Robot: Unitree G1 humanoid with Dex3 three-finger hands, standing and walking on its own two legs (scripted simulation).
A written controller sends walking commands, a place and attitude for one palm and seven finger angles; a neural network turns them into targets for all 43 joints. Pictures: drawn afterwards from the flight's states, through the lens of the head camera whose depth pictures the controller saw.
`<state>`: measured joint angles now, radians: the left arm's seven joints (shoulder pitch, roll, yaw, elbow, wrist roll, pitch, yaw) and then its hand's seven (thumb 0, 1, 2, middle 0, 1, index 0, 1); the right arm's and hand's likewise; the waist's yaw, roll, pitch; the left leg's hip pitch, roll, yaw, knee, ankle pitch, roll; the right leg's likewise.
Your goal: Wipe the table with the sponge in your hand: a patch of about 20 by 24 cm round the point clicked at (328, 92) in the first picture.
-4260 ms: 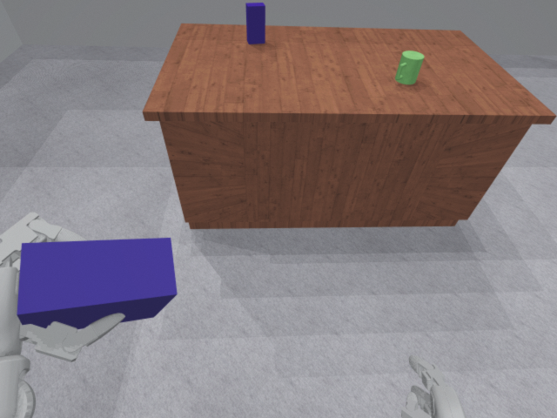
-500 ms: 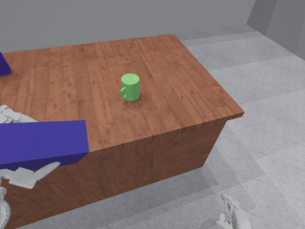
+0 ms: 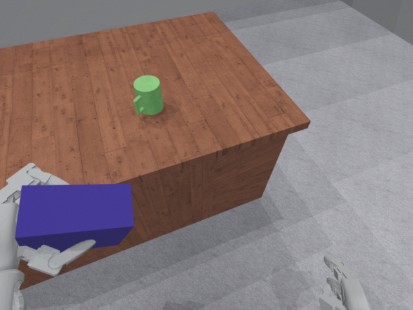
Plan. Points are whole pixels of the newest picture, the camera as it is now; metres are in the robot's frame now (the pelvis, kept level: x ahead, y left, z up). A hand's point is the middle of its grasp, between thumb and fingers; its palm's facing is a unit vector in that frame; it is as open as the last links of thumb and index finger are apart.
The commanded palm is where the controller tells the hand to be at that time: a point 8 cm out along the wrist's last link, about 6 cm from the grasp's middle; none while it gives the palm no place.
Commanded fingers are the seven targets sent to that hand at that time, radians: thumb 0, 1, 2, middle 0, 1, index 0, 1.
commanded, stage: come to a stop and stand still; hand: left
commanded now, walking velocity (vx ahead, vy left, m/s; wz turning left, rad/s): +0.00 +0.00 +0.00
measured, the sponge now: (95, 219) +0.24 +0.18 +0.11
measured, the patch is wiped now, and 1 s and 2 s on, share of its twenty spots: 0.00 0.00 0.00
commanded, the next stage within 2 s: look again from close up in 1.10 s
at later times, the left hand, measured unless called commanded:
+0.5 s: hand out of the picture +0.21 +0.29 +0.15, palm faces +0.41 -0.84 -0.35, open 10.3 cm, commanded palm +0.15 +0.32 +0.18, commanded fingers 0.00 0.10 1.30 -1.20 -1.60 -1.20 -1.60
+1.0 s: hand out of the picture +0.22 +0.32 +0.16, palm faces +0.39 -0.85 -0.36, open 10.3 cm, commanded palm +0.16 +0.35 +0.18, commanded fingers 0.00 0.10 1.30 -1.20 -1.60 -1.20 -1.60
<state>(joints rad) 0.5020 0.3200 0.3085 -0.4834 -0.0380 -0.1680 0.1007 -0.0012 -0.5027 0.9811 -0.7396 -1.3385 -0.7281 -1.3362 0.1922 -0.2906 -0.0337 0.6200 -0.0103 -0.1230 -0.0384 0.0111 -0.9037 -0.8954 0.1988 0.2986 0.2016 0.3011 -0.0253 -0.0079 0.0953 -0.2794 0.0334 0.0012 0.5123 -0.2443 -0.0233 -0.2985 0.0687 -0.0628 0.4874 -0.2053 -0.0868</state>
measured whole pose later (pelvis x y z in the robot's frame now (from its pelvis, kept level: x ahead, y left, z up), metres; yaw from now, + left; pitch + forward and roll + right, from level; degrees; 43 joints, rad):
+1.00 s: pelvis +0.00 +0.07 +0.01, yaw +0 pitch +0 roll -1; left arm 0.44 0.36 0.34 -0.52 -0.05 -0.17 0.14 0.00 -0.50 0.98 -0.74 -1.34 -0.73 -1.33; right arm 0.16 -0.21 0.03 0.59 -0.02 -0.12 -0.04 0.01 -0.90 -0.90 0.20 0.30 0.20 0.30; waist 0.03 -0.03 0.09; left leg -0.20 -0.06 0.03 0.40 -0.20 0.07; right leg -0.22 -0.02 -0.03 0.38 -0.16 0.02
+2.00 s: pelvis +0.04 +0.07 -0.01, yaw +1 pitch +0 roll +0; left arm 0.45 0.36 0.35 -0.48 -0.06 -0.16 0.14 0.00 -0.50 0.99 -0.74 -1.34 -0.73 -1.33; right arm 0.19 -0.22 0.01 0.59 -0.01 -0.08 -0.04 0.01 -0.90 -0.90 0.20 0.30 0.20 0.30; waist 0.00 0.02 0.04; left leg -0.22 -0.06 0.03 0.57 -0.35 0.07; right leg -0.25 -0.03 -0.03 0.58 -0.32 0.01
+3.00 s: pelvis +0.13 +0.17 +0.00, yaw -1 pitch -1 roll -1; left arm 0.46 0.37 0.38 -0.62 -0.06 -0.15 0.12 0.00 -0.51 0.99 -0.75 -1.34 -0.73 -1.33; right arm 0.12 -0.13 0.04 0.59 0.01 -0.11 -0.01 0.01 -0.90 -0.90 0.20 0.30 0.20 0.30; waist 0.01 -0.01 0.10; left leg -0.28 0.08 0.04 0.53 -0.22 -0.03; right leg -0.19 -0.01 -0.06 0.48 -0.27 0.01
